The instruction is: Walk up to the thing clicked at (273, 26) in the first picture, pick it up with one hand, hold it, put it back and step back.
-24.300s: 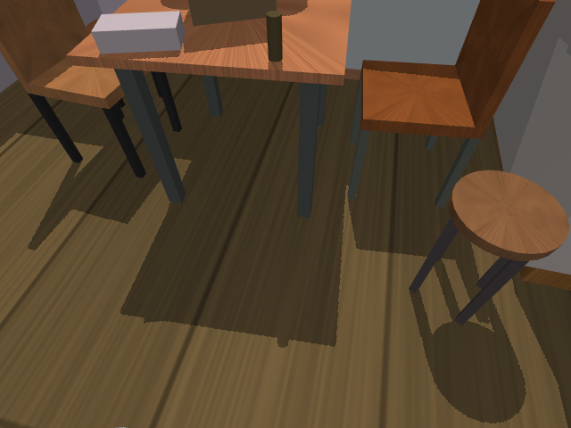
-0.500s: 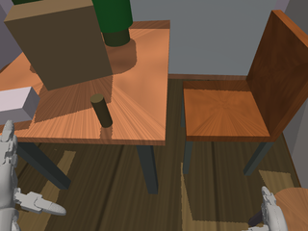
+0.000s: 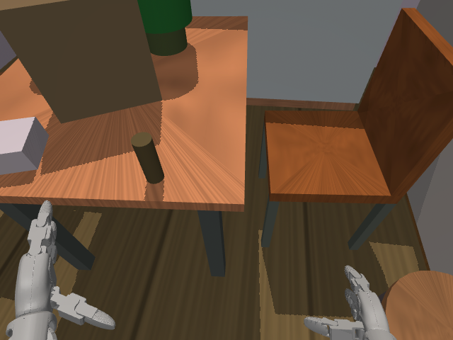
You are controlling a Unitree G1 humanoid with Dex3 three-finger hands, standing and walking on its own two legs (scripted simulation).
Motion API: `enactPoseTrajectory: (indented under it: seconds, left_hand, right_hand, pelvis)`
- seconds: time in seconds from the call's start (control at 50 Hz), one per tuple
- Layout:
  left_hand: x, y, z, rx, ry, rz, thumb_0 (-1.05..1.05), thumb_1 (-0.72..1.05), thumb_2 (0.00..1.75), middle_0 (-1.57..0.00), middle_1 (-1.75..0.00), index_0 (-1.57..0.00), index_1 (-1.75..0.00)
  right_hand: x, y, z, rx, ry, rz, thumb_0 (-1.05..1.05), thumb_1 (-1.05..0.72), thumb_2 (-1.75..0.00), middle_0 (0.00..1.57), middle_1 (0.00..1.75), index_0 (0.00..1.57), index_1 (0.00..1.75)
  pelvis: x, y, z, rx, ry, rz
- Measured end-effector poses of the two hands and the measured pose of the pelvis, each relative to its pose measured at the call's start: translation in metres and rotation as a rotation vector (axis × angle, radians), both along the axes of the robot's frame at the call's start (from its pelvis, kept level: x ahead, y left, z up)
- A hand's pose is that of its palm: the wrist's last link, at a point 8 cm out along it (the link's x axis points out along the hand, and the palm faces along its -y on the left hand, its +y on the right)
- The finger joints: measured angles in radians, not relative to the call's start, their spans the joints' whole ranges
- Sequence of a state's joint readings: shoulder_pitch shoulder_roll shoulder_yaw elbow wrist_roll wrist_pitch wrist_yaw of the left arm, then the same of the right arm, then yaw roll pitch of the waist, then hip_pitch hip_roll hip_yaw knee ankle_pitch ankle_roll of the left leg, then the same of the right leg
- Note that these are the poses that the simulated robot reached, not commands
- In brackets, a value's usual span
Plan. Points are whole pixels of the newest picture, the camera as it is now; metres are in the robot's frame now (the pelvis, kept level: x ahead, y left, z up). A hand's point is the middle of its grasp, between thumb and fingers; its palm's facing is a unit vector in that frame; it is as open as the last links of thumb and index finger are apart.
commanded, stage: home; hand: left
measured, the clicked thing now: (148, 159) +0.43 +0.21 +0.04
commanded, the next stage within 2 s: none
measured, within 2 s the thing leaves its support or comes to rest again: neither
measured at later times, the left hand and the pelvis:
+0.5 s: hand (155, 293) +0.20 +0.18 -0.10, palm faces +0.09 -0.98 -0.20, open 17.7 cm; pelvis +0.02 +0.00 +0.00, yaw -1 degrees
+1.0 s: hand (129, 324) +0.15 +0.23 -0.13, palm faces -0.06 -0.93 -0.36, open 17.7 cm; pelvis +0.02 +0.00 +0.00, yaw -1 degrees
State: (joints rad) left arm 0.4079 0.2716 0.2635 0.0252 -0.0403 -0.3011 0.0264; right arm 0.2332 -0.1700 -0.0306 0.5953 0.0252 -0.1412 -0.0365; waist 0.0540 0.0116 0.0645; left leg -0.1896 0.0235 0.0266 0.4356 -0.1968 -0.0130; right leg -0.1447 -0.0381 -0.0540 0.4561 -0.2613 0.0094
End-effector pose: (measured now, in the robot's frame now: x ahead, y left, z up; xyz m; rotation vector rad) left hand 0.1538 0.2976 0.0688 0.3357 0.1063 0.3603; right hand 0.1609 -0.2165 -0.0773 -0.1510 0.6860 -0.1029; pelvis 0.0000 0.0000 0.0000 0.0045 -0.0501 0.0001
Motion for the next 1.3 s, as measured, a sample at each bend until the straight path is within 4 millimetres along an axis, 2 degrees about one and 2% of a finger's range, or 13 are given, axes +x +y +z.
enactPoseTrajectory:
  seconds: [0.08,0.2,0.28,0.38,0.58,0.72,0.84,0.96,1.1,1.2,1.3]
  left_hand:
    - [-0.001,-0.016,-0.037,-0.084,0.143,-0.031,-0.01,-0.6,0.02,-0.05,-0.05,-0.05,-0.05]
    - [-0.003,-0.037,-0.088,-0.182,0.354,-0.05,-0.01,-0.6,0.02,-0.05,-0.05,-0.05,-0.04]
    - [0.004,-0.058,-0.121,-0.244,0.47,-0.097,-0.01,-0.6,0.02,-0.05,-0.05,-0.05,-0.04]
    - [0.013,-0.077,-0.148,-0.296,0.575,-0.129,-0.01,-0.58,0.03,-0.05,-0.05,-0.05,-0.05]
    - [0.031,-0.065,-0.145,-0.241,0.585,-0.08,-0.01,-0.59,0.03,-0.05,-0.05,-0.05,-0.04]
    - [0.034,-0.073,-0.148,-0.246,0.615,-0.092,-0.01,-0.59,0.03,-0.05,-0.05,-0.05,-0.04]
    - [0.03,-0.076,-0.155,-0.223,0.657,-0.124,-0.01,-0.59,0.03,-0.05,-0.05,-0.05,-0.04]
    - [-0.001,-0.04,-0.164,-0.13,0.824,-0.102,-0.01,-0.59,0.03,-0.06,-0.05,-0.05,-0.04]
    - [-0.051,-0.002,-0.165,-0.086,0.966,0.001,-0.01,-0.58,0.03,-0.05,-0.05,-0.05,-0.04]
    - [-0.081,0.006,-0.17,-0.091,1.06,0.037,-0.01,-0.58,0.03,-0.05,-0.05,-0.05,-0.04]
    - [-0.098,0.004,-0.176,-0.114,1.121,0.046,0.0,-0.58,0.03,-0.05,-0.05,-0.05,-0.04]
  right_hand:
    - [0.002,0.01,-0.005,0.02,0.028,-0.003,0.0,-0.17,-0.49,0.14,0.18,0.14,0.18]
    - [0.006,-0.007,-0.007,-0.03,0.058,-0.052,0.0,-0.47,-0.66,0.17,0.23,0.17,0.23]
    - [0.012,-0.008,-0.004,-0.05,0.064,-0.048,0.0,-0.63,-0.75,0.18,0.25,0.18,0.25]
    - [0.013,-0.006,-0.002,-0.06,0.077,-0.039,0.01,-0.77,-0.83,0.19,0.28,0.19,0.27]
    - [-0.011,-0.016,-0.021,-0.061,0.202,-0.059,0.01,-0.87,-0.89,0.2,0.3,0.2,0.29]
    - [-0.024,-0.023,-0.027,-0.058,0.259,-0.082,0.01,-0.89,-0.9,0.2,0.3,0.21,0.29]
    - [-0.026,-0.03,-0.026,-0.085,0.273,-0.052,0.01,-0.89,-0.9,0.2,0.3,0.21,0.3]
    - [-0.036,-0.055,-0.028,-0.111,0.294,-0.051,0.01,-0.89,-0.9,0.21,0.3,0.21,0.3]
    - [-0.067,-0.079,-0.033,-0.141,0.405,-0.06,0.01,-0.9,-0.91,0.2,0.3,0.21,0.3]
    - [-0.091,-0.086,-0.037,-0.149,0.494,-0.067,0.01,-0.9,-0.91,0.2,0.3,0.21,0.3]
    - [-0.109,-0.085,-0.039,-0.149,0.555,-0.073,0.01,-0.9,-0.91,0.2,0.3,0.21,0.3]
  pelvis:
    - [0.006,0.003,0.0,-0.002,0.012,-0.001]
    - [0.013,0.007,0.0,-0.002,0.022,-0.004]
    - [0.015,0.006,0.0,-0.001,0.039,-0.003]
    - [0.019,0.005,0.0,-0.003,0.052,-0.01]
    - [0.027,0.006,-0.001,-0.006,0.049,-0.017]
    - [0.027,0.004,-0.001,-0.002,0.053,-0.022]
    - [0.025,0.001,-0.001,-0.002,0.052,-0.023]
    - [0.021,-0.001,-0.002,0.002,0.031,-0.022]
    - [0.013,-0.004,0.001,0.0,0.019,-0.017]
    - [0.007,-0.005,0.004,-0.003,0.016,-0.015]
    - [0.004,-0.004,0.005,-0.005,0.012,-0.018]
